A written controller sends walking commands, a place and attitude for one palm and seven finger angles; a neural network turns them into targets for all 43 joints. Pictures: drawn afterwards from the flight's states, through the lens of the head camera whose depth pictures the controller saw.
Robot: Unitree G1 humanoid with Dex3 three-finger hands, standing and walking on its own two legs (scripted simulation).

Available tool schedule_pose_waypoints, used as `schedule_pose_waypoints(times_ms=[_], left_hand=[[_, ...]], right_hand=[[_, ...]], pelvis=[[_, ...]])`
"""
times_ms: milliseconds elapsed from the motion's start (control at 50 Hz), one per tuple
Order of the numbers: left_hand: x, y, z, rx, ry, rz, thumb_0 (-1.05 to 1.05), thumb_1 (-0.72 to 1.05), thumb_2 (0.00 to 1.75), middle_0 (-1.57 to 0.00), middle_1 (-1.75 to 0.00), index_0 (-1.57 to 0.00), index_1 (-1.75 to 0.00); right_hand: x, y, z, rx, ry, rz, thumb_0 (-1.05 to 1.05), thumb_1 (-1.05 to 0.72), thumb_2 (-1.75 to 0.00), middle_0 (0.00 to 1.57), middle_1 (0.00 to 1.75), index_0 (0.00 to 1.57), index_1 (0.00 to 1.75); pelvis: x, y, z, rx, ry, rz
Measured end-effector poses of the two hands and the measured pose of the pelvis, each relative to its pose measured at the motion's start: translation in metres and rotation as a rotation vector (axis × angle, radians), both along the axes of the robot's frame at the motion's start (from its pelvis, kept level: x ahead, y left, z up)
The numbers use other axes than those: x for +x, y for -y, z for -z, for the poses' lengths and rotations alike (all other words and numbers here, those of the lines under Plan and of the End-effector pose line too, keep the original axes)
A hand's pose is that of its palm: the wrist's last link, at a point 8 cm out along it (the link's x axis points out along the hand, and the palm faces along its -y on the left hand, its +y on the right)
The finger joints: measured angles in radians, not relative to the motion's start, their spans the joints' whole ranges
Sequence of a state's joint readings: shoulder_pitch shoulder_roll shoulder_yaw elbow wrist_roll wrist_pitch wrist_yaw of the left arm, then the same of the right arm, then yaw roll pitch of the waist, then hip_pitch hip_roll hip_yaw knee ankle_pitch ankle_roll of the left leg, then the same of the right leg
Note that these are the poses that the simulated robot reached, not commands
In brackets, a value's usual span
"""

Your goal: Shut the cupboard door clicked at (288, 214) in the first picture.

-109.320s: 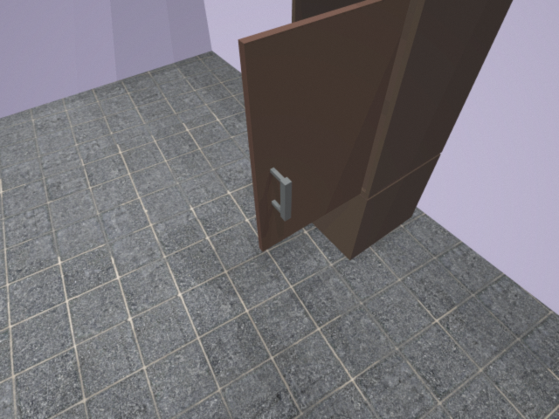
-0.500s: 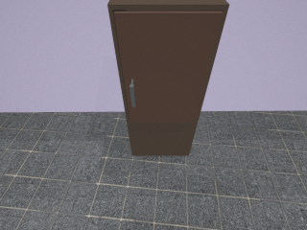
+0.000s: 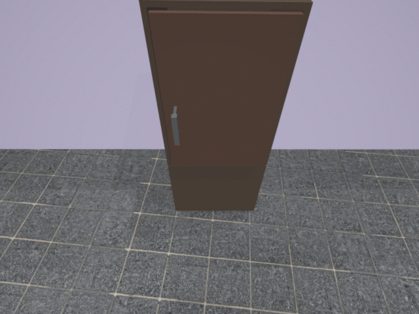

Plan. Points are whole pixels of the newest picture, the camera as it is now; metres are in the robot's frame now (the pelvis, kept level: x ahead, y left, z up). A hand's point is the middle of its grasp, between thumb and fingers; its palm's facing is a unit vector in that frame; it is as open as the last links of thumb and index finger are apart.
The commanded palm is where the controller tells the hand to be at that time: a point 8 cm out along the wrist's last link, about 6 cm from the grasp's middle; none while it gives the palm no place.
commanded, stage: look to check the result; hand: left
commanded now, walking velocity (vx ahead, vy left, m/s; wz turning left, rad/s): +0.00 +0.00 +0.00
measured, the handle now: (176, 126) +0.70 +0.15 -0.11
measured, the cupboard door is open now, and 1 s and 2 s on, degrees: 0 0 0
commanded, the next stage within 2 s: stand and wait in 0.40 s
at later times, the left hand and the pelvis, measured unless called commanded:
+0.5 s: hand out of the picture -0.01 +0.16 -0.18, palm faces +0.03 -0.98 -0.18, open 7.3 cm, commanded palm none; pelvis +0.02 +0.00 +0.00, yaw +0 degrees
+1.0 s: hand out of the picture +0.01 +0.16 -0.18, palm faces +0.02 -0.98 -0.20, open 7.3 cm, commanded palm none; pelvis +0.03 -0.01 +0.00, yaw -1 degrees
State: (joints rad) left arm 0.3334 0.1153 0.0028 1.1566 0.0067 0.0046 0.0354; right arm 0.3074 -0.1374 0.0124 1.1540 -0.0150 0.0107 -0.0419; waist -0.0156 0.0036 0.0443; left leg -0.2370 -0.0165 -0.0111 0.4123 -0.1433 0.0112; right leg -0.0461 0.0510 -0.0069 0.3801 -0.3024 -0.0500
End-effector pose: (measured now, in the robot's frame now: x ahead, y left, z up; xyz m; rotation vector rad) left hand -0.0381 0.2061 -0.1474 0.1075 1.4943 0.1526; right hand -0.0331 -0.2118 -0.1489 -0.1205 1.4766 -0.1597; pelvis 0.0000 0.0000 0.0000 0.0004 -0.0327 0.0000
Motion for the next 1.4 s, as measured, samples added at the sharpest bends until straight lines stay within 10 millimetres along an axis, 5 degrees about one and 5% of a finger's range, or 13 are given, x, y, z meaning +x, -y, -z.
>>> schedule_pose_waypoints(times_ms=[180, 420, 780, 1400], left_hand=[[-0.011, 0.005, -0.001, -0.006, -0.04, -0.016, 0.0, 0.91, 0.9, -0.2, -0.3, -0.2, -0.29], [0.014, 0.001, 0.0, 0.008, 0.01, 0.0, 0.0, 0.91, 0.9, -0.2, -0.3, -0.2, -0.29], [0.045, -0.008, -0.004, 0.039, 0.053, 0.025, 0.0, 0.91, 0.9, -0.2, -0.3, -0.2, -0.29], [0.031, 0.001, -0.002, 0.022, 0.014, 0.008, 0.0, 0.91, 0.9, -0.2, -0.3, -0.2, -0.29]], right_hand=[[0.029, 0.002, 0.0, -0.005, 0.045, -0.022, 0.0, -0.91, -0.9, 0.2, 0.3, 0.2, 0.3], [0.051, 0.011, -0.002, -0.023, 0.084, -0.03, 0.0, -0.92, -0.9, 0.2, 0.3, 0.2, 0.3], [0.046, 0.011, 0.001, -0.008, 0.055, -0.012, 0.0, -0.91, -0.9, 0.2, 0.3, 0.2, 0.3], [0.056, 0.013, 0.0, -0.013, 0.066, -0.017, 0.0, -0.91, -0.9, 0.2, 0.3, 0.2, 0.3]], pelvis=[[0.006, 0.001, 0.0, 0.003, -0.005, 0.0], [0.015, 0.002, 0.0, 0.007, -0.005, 0.005], [0.025, 0.005, 0.0, 0.014, -0.007, 0.012], [0.029, 0.007, 0.0, 0.014, -0.003, 0.014]])
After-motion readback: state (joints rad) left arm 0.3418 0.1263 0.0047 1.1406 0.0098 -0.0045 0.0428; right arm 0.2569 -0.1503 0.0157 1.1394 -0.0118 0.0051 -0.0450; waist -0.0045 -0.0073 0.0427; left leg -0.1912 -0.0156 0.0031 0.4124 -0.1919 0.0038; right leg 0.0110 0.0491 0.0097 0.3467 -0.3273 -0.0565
